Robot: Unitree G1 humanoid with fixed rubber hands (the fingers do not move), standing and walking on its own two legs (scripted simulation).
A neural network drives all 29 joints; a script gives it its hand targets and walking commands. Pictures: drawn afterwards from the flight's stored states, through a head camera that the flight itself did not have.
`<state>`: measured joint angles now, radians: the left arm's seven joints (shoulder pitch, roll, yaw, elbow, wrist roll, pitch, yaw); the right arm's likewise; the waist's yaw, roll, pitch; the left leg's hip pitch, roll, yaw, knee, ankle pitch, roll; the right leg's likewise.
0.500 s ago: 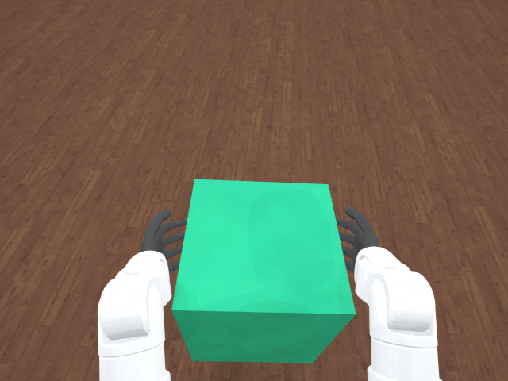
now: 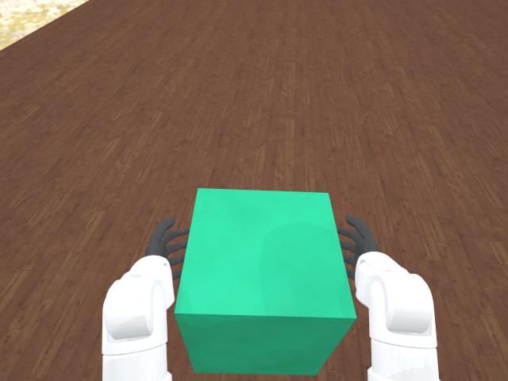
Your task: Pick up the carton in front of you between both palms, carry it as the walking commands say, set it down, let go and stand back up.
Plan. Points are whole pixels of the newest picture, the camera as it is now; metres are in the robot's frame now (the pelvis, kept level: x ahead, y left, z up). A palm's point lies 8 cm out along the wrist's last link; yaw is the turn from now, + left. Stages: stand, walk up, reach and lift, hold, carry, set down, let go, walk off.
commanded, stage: carry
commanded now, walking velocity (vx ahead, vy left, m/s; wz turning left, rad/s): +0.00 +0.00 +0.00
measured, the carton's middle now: (259, 285) +0.28 +0.00 +0.00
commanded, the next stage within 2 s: hold in 1.40 s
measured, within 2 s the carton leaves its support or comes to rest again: neither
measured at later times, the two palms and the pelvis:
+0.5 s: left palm (157, 296) +0.23 +0.15 +0.08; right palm (372, 293) +0.23 -0.15 +0.07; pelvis -0.03 +0.00 +0.00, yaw +0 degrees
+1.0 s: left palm (163, 306) +0.23 +0.15 +0.04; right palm (364, 301) +0.23 -0.15 +0.04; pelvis -0.06 +0.00 +0.01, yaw +0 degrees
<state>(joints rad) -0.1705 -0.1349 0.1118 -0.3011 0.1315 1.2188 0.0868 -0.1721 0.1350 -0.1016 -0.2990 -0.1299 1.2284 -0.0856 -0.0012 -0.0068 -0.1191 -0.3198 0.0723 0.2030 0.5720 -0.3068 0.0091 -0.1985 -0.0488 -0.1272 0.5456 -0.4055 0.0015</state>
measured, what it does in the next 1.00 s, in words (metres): shifts its weight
